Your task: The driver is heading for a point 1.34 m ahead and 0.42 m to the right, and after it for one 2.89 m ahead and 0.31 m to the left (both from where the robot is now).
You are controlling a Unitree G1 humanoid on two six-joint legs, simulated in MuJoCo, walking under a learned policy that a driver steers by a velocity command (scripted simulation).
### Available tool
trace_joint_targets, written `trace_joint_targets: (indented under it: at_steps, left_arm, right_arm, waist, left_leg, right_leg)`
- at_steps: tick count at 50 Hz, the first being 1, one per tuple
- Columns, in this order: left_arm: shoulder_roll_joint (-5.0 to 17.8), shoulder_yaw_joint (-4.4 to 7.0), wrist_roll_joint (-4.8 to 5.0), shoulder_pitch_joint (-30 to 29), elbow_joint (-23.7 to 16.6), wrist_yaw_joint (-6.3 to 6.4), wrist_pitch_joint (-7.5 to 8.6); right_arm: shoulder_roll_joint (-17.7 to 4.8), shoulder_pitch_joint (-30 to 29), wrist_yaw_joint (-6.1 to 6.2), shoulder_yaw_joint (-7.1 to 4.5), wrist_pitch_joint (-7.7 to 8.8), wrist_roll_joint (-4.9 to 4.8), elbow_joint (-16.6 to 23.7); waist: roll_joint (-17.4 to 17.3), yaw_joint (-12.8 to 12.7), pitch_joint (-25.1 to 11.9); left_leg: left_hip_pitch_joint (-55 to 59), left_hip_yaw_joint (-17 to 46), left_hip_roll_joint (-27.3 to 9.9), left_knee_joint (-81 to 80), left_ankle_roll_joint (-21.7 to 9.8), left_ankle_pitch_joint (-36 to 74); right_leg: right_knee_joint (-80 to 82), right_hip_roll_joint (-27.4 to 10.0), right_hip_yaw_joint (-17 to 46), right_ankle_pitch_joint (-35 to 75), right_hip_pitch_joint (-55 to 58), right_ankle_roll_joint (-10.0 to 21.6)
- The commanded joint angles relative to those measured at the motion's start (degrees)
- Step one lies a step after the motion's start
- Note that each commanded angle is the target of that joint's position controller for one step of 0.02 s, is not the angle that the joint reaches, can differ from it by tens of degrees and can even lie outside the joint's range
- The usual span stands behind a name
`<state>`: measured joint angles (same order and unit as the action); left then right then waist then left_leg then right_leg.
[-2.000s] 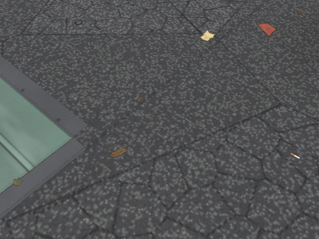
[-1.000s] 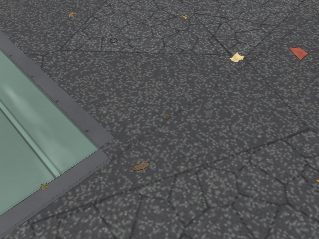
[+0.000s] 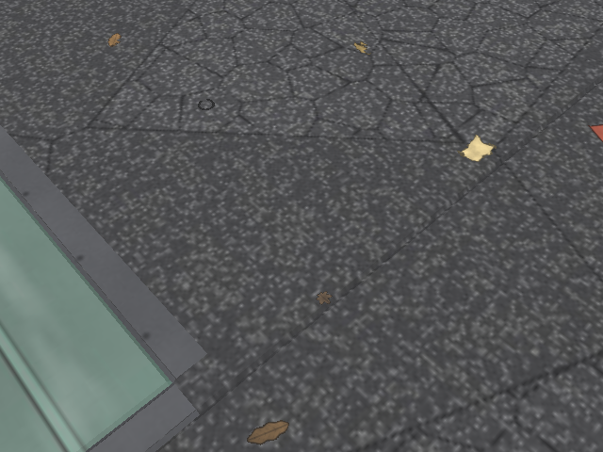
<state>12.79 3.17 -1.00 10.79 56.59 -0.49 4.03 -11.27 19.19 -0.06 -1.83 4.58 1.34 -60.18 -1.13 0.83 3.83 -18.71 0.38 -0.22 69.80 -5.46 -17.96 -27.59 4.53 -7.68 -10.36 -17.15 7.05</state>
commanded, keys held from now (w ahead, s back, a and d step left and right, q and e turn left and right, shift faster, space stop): w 0.24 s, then w+e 0.76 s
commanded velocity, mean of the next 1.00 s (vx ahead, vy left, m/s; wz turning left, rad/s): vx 0.50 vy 0.00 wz -0.32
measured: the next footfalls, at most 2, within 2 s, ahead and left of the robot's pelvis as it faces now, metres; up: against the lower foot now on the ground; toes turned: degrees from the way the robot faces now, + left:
left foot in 0.42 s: +0.41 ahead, +0.11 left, +0.00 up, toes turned -1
right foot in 0.96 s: +0.63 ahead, -0.13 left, +0.00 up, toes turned -27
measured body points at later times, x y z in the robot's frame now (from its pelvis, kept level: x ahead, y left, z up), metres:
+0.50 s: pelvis +0.28 +0.04 +0.00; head +0.32 +0.04 +0.44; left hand +0.24 +0.28 -0.15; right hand +0.43 -0.21 -0.12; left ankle +0.37 +0.11 -0.73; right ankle +0.11 -0.05 -0.65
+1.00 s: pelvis +0.53 -0.04 -0.02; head +0.57 -0.06 +0.43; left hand +0.79 +0.11 -0.12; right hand +0.41 -0.26 -0.16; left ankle +0.39 +0.12 -0.67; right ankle +0.59 -0.12 -0.73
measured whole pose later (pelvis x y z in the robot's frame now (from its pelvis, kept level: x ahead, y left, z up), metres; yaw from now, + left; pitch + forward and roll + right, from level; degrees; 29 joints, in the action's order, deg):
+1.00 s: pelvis +0.53 -0.04 -0.02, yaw -23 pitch +1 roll +0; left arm 12.7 3.7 -2.5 3.2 46.7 -2.1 1.7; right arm -11.7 22.1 0.7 -3.2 3.3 1.1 -55.9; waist -0.2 1.6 4.2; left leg -6.3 -12.4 -5.6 54.7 0.6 -29.0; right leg -36.0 3.4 -7.2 -11.8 -25.6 9.5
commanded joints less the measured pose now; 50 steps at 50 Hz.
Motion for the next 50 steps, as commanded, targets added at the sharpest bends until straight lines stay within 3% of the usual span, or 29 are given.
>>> trace_joint_targets:
  at_steps: [1,5,10,15,18,19,20,21,22,23,24,25,27,29,32,37,41,44,46,47,48,49,50]
  left_arm:
    - [1.8,-0.13,0.02,5.9,0.7,0.33,1.86]
    - [4.3,0.04,0.29,10.9,2.2,0.47,2.53]
    - [3.7,-0.61,0.5,16.3,3.1,0.59,2.28]
    - [4.1,-0.8,-0.11,21.4,4.8,1.32,1.78]
    - [5.8,-0.34,-0.66,18.8,4.2,1.76,1.42]
    - [6.4,-0.13,-0.63,17.6,3.9,1.72,1.44]
    - [6.6,-0.08,-0.24,16.3,3.6,1.44,1.4]
    - [5.5,-0.39,0.57,15.2,2.3,1.16,1.62]
    - [-1.2,-1.75,3.14,21.0,0.4,0.87,1.47]
    - [3.7,-0.22,2.1,20.6,1.0,1.39,0.83]
    - [5.1,0.58,1.1,15.8,-0.1,1.39,0.33]
    - [3.7,0.49,0.72,12.6,-1.0,0.97,0.3]
    - [2.0,0.83,-0.56,11.9,-1.3,0.1,-1.01]
    - [0.3,0.86,-0.88,12.1,-1.8,-0.69,-2.42]
    - [0.2,0.93,-0.9,6.5,-4.6,-1.42,-3.42]
    - [0.0,0.15,-0.71,-4.8,-9.3,-2.57,-3.24]
    - [0.7,-0.21,-1.05,-11.4,-12.4,-3.18,-3.15]
    - [2.0,0.37,-1.35,-10.6,-12.9,-2.99,-3.11]
    - [3.8,1.36,-1.42,-3.3,-11.2,-2.47,-2.92]
    - [5.1,2.24,-1.63,4.1,-9.0,-1.97,-2.37]
    - [9.7,3.91,-2.41,12.4,-6.9,-1.12,-1.97]
    - [16.5,5.33,-2.07,10.8,-8.0,-0.54,-2.14]
    - [15.9,5.22,-0.7,13.4,-8.5,-0.17,-3.12]
  right_arm:
    - [-1.9,4.4,-0.74,-0.68,-1.02,1.04,2.0]
    - [-2.6,-3.7,-1.33,-0.88,-2.37,1.14,5.2]
    - [-2.0,-16.2,-1.74,-0.23,-2.11,0.11,9.5]
    - [-2.7,-23.7,-1.54,-0.07,-1.6,-0.04,12.5]
    - [-4.2,-21.2,-1.18,-0.59,-0.55,-0.26,13.0]
    - [-5.1,-16.4,-0.78,-1.09,-0.13,-0.28,11.7]
    - [-6.5,-7.8,-0.22,-1.86,0.48,-0.05,9.0]
    - [-9.8,1.9,0.57,-3.05,1.15,1.3,7.0]
    - [-16.4,8.1,0.95,-4.75,1.04,3.02,7.1]
    - [-14.1,4.9,0.37,-4.58,-0.04,1.27,7.7]
    - [-10.0,-1.4,0.19,-3.49,-0.26,0.44,8.7]
    - [-6.4,-5.5,0.02,-2.61,0.08,0.18,9.2]
    - [-3.6,-6.3,0.51,-1.8,0.8,-0.04,8.2]
    - [-3.3,-3.8,0.73,-1.72,1.8,-0.33,7.1]
    - [-4.9,-1.5,0.74,-2.15,2.68,-0.41,6.3]
    - [-5.4,1.4,0.81,-1.99,2.78,-0.24,5.6]
    - [-7.6,5.6,1.44,-2.49,2.19,-0.15,4.6]
    - [-9.1,6.1,1.99,-2.87,1.03,0.09,4.3]
    - [-10.9,5.7,2.08,-3.43,-0.13,0.21,4.6]
    - [-11.5,5.1,1.84,-3.57,-0.74,-0.04,5.2]
    - [-10.6,4.6,1.55,-3.31,-0.87,-0.17,6.8]
    - [-3.5,6.4,0.1,-1.96,-0.45,-0.69,11.4]
    - [-8.7,-2.1,-0.21,-2.89,0.35,-0.36,13.3]
  waist:
    - [1.9,1.2,-1.1]
    - [2.9,0.8,1.2]
    - [3.9,-2.5,2.3]
    - [4.7,-4.9,2.6]
    - [5.3,-2.2,1.2]
    - [5.8,-0.1,-1.1]
    - [4.6,3.6,-5.5]
    - [2.5,7.4,-11.7]
    - [-8.8,5.9,-21.9]
    - [-6.4,5.1,-22.9]
    - [-2.3,2.5,-12.9]
    - [-0.6,1.4,-6.6]
    - [-2.7,-1.3,-1.7]
    - [-2.9,-2.4,-1.7]
    - [-2.7,-2.7,-0.5]
    - [-2.7,-1.0,1.7]
    - [-2.7,1.0,2.3]
    - [-4.0,-0.2,0.6]
    - [-5.0,-3.3,-3.9]
    - [-3.7,-6.5,-8.2]
    - [1.2,-10.2,-13.7]
    - [15.0,-5.2,-17.4]
    - [5.0,-8.6,-18.1]
  left_leg:
    - [-8.6,2.5,-4.6,-1.5,0.6,2.5]
    - [-15.5,-0.4,-6.1,-9.3,2.7,8.2]
    - [-17.3,-4.0,-4.9,-25.6,4.1,17.5]
    - [-18.2,-4.9,-2.5,-34.1,3.1,16.8]
    - [-12.4,-4.4,-0.4,-38.2,1.4,10.5]
    - [-5.6,-4.8,1.3,-39.9,0.6,8.5]
    - [5.6,-5.2,2.2,-43.9,-0.6,11.0]
    - [21.3,1.7,-4.9,-44.6,-2.7,10.6]
    - [40.4,25.9,-23.7,-46.0,-9.0,6.8]
    - [37.2,36.8,-26.3,-52.2,-11.0,3.6]
    - [28.1,27.9,-23.6,-54.0,-9.0,-1.0]
    - [19.7,20.5,-21.0,-57.0,-7.2,0.5]
    - [10.5,9.9,-16.4,-59.9,-3.5,6.6]
    - [8.8,4.9,-15.5,-60.9,-3.0,11.9]
    - [9.8,-1.1,-14.9,-62.2,-2.9,17.0]
    - [11.6,-9.4,-12.6,-61.9,-2.2,24.3]
    - [19.1,-12.3,-15.1,-60.2,-2.0,30.5]
    - [24.7,-15.1,-16.0,-52.6,-1.2,49.3]
    - [26.0,-16.1,-16.2,-39.4,-0.9,60.7]
    - [22.4,-16.8,-15.6,-27.7,0.0,56.3]
    - [10.7,-17.0,-14.0,-10.9,2.0,39.3]
    - [-16.9,-13.5,-2.0,10.0,5.7,-14.0]
    - [-24.1,-0.8,-0.4,13.8,5.6,-12.0]
  right_leg:
    - [18.7,-17.3,20.4,5.1,5.7,6.4]
    - [21.1,-15.3,14.8,10.5,7.0,5.8]
    - [20.7,-13.0,10.2,20.7,11.5,3.1]
    - [16.6,-15.3,12.1,29.0,21.3,4.0]
    - [10.5,-16.4,13.3,39.8,24.0,4.0]
    - [5.8,-15.9,13.1,45.8,23.1,3.3]
    - [-3.4,-14.0,11.9,45.9,20.4,2.2]
    - [-16.3,-11.5,10.9,33.0,10.0,1.2]
    - [-37.7,-3.2,5.8,-0.5,-9.7,-1.6]
    - [-46.2,-1.5,9.5,-18.5,-16.1,-1.0]
    - [-47.3,-5.3,11.0,-13.7,-18.5,-0.7]
    - [-44.7,-7.5,10.9,-9.7,-18.1,-0.8]
    - [-40.8,-9.8,10.5,-6.9,-14.5,-1.4]
    - [-40.3,-10.0,9.7,-5.0,-13.9,-2.0]
    - [-37.9,-11.0,8.8,0.9,-19.4,-2.8]
    - [-21.1,-10.0,5.0,10.8,-20.0,-3.5]
    - [-11.9,-8.6,1.0,9.0,-18.5,-1.5]
    - [-9.0,-5.0,-1.6,1.4,-14.3,1.3]
    - [-7.3,-0.8,-2.8,-4.5,-6.0,3.8]
    - [-2.9,1.0,-2.1,-3.1,3.8,5.3]
    - [0.7,-5.7,8.6,-7.3,17.9,8.2]
    - [4.5,-23.0,39.8,-6.3,35.7,17.3]
    - [11.5,-24.0,48.4,-6.9,35.1,17.3]
Velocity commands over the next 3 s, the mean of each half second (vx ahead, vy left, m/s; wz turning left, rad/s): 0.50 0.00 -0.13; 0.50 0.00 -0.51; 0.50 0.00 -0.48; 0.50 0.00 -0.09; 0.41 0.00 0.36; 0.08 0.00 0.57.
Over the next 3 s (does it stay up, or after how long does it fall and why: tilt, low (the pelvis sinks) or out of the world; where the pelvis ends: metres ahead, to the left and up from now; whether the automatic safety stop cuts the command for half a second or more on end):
stays up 1.24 -0.51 0.01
